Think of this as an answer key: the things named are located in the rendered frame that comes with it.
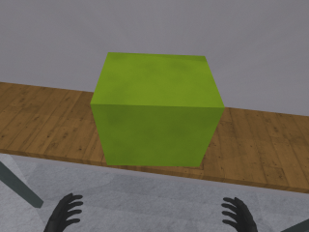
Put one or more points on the carton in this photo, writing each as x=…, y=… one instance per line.
x=155, y=109

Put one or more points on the table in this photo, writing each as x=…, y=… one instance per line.
x=254, y=148

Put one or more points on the right robot hand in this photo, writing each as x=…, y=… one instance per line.
x=244, y=220

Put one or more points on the left robot hand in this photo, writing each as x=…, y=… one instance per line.
x=58, y=220

